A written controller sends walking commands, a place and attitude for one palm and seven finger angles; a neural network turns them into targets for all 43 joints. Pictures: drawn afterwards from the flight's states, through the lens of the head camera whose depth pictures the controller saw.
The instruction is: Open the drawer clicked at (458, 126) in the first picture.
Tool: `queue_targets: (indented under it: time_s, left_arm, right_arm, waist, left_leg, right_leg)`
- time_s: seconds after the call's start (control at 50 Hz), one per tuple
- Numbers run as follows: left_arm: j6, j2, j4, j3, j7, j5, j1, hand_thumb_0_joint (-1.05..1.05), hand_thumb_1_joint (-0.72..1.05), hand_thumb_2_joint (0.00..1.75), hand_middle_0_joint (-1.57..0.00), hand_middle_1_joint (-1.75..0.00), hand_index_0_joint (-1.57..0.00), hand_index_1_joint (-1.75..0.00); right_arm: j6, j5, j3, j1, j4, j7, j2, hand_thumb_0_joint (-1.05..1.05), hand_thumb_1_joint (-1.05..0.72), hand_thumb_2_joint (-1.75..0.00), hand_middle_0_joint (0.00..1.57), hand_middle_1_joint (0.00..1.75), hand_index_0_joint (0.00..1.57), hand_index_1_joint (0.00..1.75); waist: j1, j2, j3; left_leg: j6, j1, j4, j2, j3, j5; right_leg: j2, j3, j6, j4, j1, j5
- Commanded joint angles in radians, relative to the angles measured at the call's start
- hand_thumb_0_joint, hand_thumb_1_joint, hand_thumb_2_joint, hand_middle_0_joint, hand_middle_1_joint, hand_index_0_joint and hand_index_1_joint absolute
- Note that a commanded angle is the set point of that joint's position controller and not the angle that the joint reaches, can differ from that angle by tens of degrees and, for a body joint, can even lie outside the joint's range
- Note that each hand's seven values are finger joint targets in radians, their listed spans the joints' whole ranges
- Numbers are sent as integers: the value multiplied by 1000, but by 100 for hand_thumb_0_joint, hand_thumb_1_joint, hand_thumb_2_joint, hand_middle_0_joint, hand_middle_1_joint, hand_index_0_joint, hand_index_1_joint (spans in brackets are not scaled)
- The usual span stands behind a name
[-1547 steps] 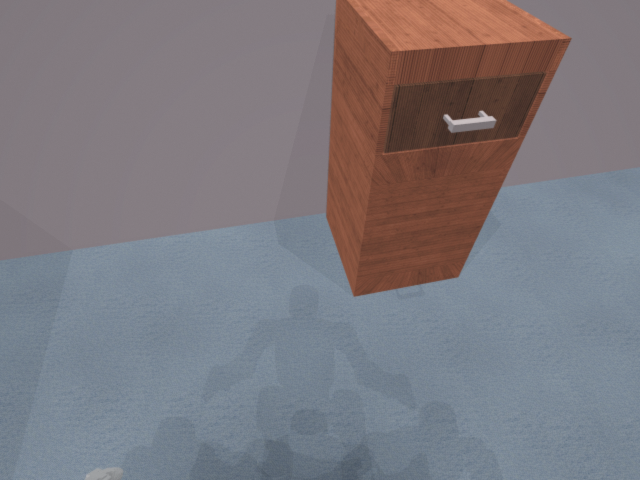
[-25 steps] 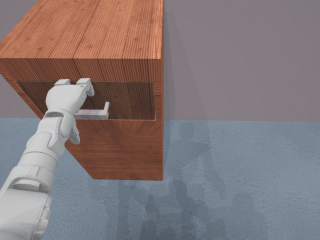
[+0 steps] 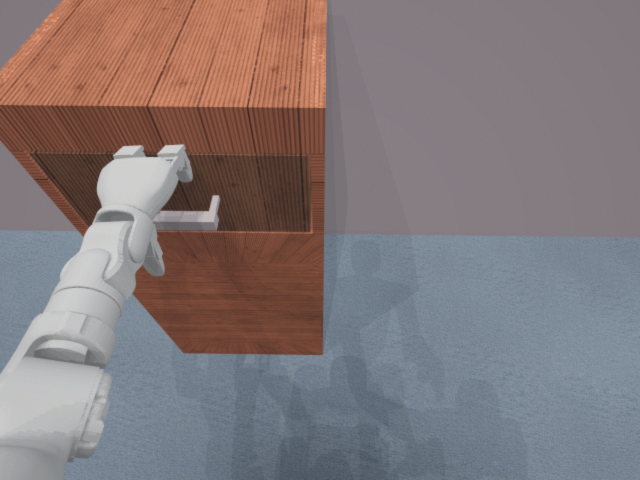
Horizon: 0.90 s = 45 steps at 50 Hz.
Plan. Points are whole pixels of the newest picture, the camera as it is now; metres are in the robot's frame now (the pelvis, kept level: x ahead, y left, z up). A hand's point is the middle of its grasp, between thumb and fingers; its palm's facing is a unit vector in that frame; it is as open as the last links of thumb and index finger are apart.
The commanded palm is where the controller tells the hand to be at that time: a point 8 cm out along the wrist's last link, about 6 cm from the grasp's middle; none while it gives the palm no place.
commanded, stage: re-aim the fingers above the handle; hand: left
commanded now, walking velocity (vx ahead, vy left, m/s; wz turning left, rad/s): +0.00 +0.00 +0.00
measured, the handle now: (181, 210) +0.50 +0.21 +0.00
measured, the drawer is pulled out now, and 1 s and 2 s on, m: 0.00 0.00 0.00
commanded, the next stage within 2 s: lower the fingers behind the handle in 1.12 s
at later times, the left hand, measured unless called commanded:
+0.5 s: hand (152, 215) +0.45 +0.23 +0.06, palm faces -0.02 -0.03 -1.00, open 13.8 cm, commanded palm +0.43 +0.22 +0.12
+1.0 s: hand (158, 217) +0.44 +0.22 +0.06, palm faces -0.04 -0.04 -1.00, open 13.8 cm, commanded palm +0.42 +0.21 +0.12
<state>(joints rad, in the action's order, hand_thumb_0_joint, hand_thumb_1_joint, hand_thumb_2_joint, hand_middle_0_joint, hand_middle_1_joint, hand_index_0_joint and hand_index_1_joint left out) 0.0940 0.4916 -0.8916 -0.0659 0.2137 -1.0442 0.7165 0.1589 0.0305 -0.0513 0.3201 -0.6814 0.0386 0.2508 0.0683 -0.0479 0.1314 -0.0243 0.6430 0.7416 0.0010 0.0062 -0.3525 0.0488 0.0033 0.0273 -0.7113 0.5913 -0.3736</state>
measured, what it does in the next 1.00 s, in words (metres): stands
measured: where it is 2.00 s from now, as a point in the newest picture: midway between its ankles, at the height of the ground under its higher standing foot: outside the picture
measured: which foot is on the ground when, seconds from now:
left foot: down 0.00-1.00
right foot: down 0.00-1.00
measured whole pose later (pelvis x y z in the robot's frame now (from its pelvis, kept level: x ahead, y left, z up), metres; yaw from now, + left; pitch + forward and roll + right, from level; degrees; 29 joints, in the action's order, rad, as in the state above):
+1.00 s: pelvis +0.00 +0.00 +0.00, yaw +0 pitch +13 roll -1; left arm 0.04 0.46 -0.82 -0.08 0.19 -1.03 0.64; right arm 0.16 0.03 -0.06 0.31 -0.68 0.03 0.25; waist 0.05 -0.05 0.13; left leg -0.02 0.59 0.71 0.00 0.01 -0.35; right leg 0.05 0.01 0.03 -0.69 0.54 -0.37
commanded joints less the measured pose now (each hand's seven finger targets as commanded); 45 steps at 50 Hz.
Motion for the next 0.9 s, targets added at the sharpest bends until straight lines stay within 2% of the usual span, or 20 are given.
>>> queue_targets:
  time_s: [0.0, 0.02, 0.04, 0.1, 0.12, 0.18, 0.28, 0.34, 0.38, 0.4, 0.46, 0.54, 0.6, 0.64, 0.68, 0.7, 0.76, 0.78, 0.84, 0.88]
  left_arm:
    - [-16, 273, 177, 94, 36, 1, 450, 0, -50, 30, -30, -120, -30, -120]
    - [-18, 274, 156, 102, 35, 5, 426, 0, -50, 30, -30, -120, -30, -120]
    - [-20, 227, 158, 66, 32, 14, 449, 0, -50, 30, -30, -120, -30, -120]
    - [-17, 167, 186, 32, 31, 21, 418, 0, -50, 30, -30, -120, -30, -120]
    - [-19, 162, 186, 31, 31, 20, 418, 0, -50, 30, -30, -120, -30, -120]
    - [-7, 211, 220, 75, 41, 10, 424, 0, -50, 30, -30, -120, -30, -120]
    - [-17, 222, 246, 105, 78, 1, 387, 0, -50, 30, -30, -120, -30, -120]
    - [-52, 243, 199, 116, 88, -2, 387, 0, -50, 30, -30, -120, -30, -120]
    - [-70, 245, 179, 104, 83, -8, 391, 0, -50, 30, -30, -120, -30, -120]
    - [-70, 210, 205, 63, 73, -5, 427, 0, -50, 30, -30, -120, -30, -120]
    - [-55, 171, 224, 34, 38, 11, 413, 0, -50, 30, -30, -120, -30, -120]
    - [-22, 106, 257, -23, 3, 27, 447, 0, -50, 30, -30, -120, -30, -120]
    - [2, 154, 281, 23, 14, 21, 446, 0, -50, 30, -30, -120, -30, -120]
    - [2, 212, 251, 79, 34, 13, 422, 0, -50, 30, -30, -120, -30, -120]
    - [-14, 189, 228, 71, 58, 7, 413, 0, -50, 30, -30, -120, -30, -120]
    - [-20, 241, 235, 111, 70, -3, 419, 0, -50, 30, -30, -120, -30, -120]
    - [-55, 253, 210, 119, 80, -13, 380, 0, -50, 30, -30, -120, -30, -120]
    - [-66, 213, 209, 86, 75, -8, 376, 0, -50, 30, -30, -120, -30, -120]
    - [-63, 212, 251, 81, 48, 6, 374, 0, -50, 30, -30, -120, -30, -120]
    - [-56, 179, 257, 53, 28, 16, 348, 0, -50, 30, -30, -120, -30, -120]
  right_arm:
    - [-18, -7, -53, 70, 87, 17, 155, 0, -90, -90, 20, 30, 20, 30]
    - [-19, -8, -54, 75, 86, 17, 153, 0, -90, -90, 20, 30, 20, 30]
    - [-20, -9, -53, 76, 84, 16, 154, 0, -90, -90, 20, 30, 20, 30]
    - [-25, -8, -57, 74, 89, 7, 146, 0, -90, -90, 20, 30, 20, 30]
    - [-25, -9, -59, 70, 86, 7, 147, 0, -90, -90, 20, 30, 20, 30]
    - [-25, -13, -64, 70, 85, 8, 150, 0, -90, -90, 20, 30, 20, 30]
    - [-28, -15, -64, 55, 91, 0, 144, 0, -90, -90, 20, 30, 20, 30]
    - [-27, -12, -56, 46, 89, 4, 151, 0, -90, -90, 20, 30, 20, 30]
    - [-29, -8, -55, 41, 89, 9, 150, 0, -90, -90, 20, 30, 20, 30]
    - [-31, -6, -52, 40, 92, 9, 150, 0, -90, -90, 20, 30, 20, 30]
    - [-35, -5, -57, 43, 95, 12, 146, 0, -90, -90, 20, 30, 20, 30]
    - [-41, -8, -60, 50, 90, 16, 143, 0, -90, -90, 20, 30, 20, 30]
    - [-42, -12, -60, 54, 89, 13, 140, 0, -90, -90, 20, 30, 20, 30]
    - [-37, -15, -58, 54, 86, 11, 146, 0, -90, -90, 20, 30, 20, 30]
    - [-37, -14, -57, 48, 86, 4, 141, 0, -90, -90, 20, 30, 20, 30]
    - [-35, -15, -55, 45, 84, 3, 144, 0, -90, -90, 20, 30, 20, 30]
    - [-28, -14, -54, 38, 96, 2, 143, 0, -90, -90, 20, 30, 20, 30]
    - [-28, -13, -56, 36, 98, 1, 145, 0, -90, -90, 20, 30, 20, 30]
    - [-26, -11, -59, 35, 102, 7, 148, 0, -90, -90, 20, 30, 20, 30]
    - [-24, -8, -60, 32, 104, 8, 146, 0, -90, -90, 20, 30, 20, 30]
  waist:
    - [12, 4, 360]
    - [9, 11, 347]
    - [28, 15, 338]
    - [15, 0, 355]
    - [22, -1, 329]
    - [7, -17, 362]
    - [-17, -35, 374]
    - [-12, 22, 337]
    - [-6, 25, 324]
    - [4, 9, 331]
    - [14, 8, 348]
    - [37, 18, 307]
    - [10, -21, 347]
    - [-4, -11, 342]
    - [-5, -10, 320]
    - [-19, -15, 349]
    - [-27, 6, 387]
    - [-13, 12, 368]
    - [-9, 25, 400]
    - [-1, 28, 365]
  left_leg:
    - [-27, -252, -55, 23, 17, 329]
    - [-26, -245, -54, 23, 16, 335]
    - [-26, -249, -53, 22, 14, 342]
    - [-23, -279, -57, 19, 13, 349]
    - [-23, -286, -56, 16, 9, 348]
    - [-22, -304, -54, 15, 5, 368]
    - [-14, -317, -56, 10, 1, 405]
    - [-18, -267, -74, 11, 7, 356]
    - [-21, -261, -79, 13, 15, 324]
    - [-21, -270, -82, 14, 16, 324]
    - [-24, -315, -77, 12, 12, 355]
    - [-23, -335, -75, 9, 0, 349]
    - [-20, -344, -67, 16, 0, 362]
    - [-16, -313, -62, 17, -3, 383]
    - [-15, -291, -61, 16, 3, 370]
    - [-14, -283, -61, 17, 7, 378]
    - [-16, -267, -57, 20, 20, 408]
    - [-18, -274, -56, 19, 21, 405]
    - [-23, -300, -57, 18, 23, 437]
    - [-25, -306, -61, 19, 22, 430]
  right_leg:
    - [10, -2, 9, 85, -109, 324]
    - [11, -7, 13, 82, -117, 333]
    - [11, -8, 12, 87, -105, 338]
    - [14, -11, 13, 86, -96, 325]
    - [15, -15, 16, 88, -76, 316]
    - [17, -14, 18, 80, -87, 319]
    - [22, -25, 22, 65, -85, 315]
    - [17, -22, 19, 79, -113, 302]
    - [15, -17, 16, 88, -115, 293]
    - [13, -15, 14, 92, -113, 299]
    - [13, -12, 12, 100, -114, 317]
    - [12, -18, 14, 106, -73, 292]
    - [13, -16, 17, 92, -74, 294]
    - [14, -19, 23, 77, -89, 313]
    - [15, -23, 22, 73, -78, 310]
    - [14, -18, 22, 67, -97, 322]
    - [12, -11, 17, 62, -153, 386]
    - [13, -14, 16, 68, -144, 388]
    - [10, -6, 14, 77, -183, 430]
    - [11, -7, 11, 87, -171, 432]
